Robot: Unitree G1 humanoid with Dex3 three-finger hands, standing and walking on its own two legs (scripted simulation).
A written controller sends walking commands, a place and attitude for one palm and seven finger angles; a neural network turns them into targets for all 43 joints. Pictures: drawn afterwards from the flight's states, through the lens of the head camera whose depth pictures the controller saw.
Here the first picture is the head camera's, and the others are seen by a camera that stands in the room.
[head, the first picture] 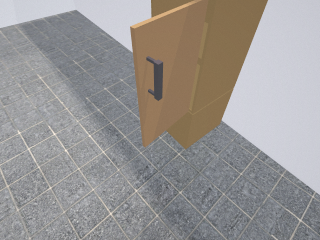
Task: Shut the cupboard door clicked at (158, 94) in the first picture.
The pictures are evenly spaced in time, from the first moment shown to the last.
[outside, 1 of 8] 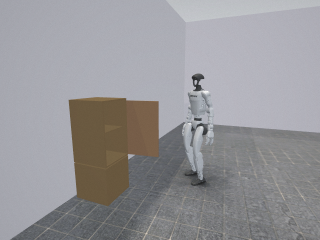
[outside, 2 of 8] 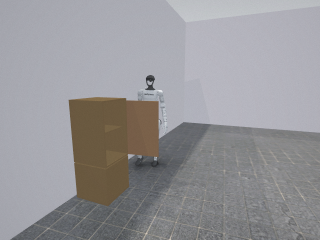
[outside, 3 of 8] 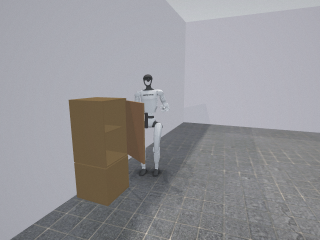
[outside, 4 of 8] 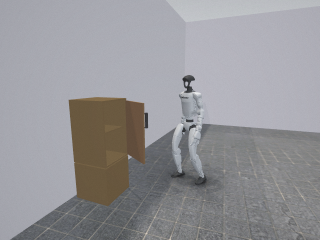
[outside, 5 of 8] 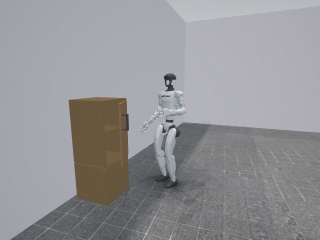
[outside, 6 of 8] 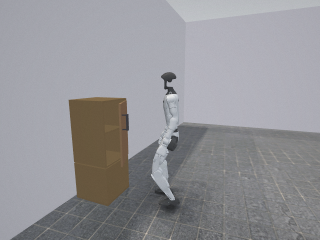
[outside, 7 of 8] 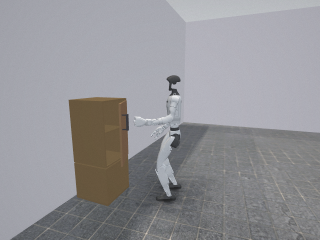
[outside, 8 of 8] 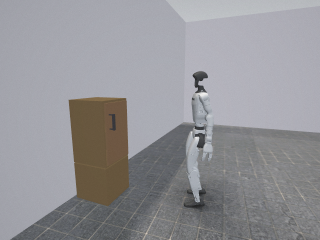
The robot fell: no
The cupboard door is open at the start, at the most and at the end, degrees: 97 97 0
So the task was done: yes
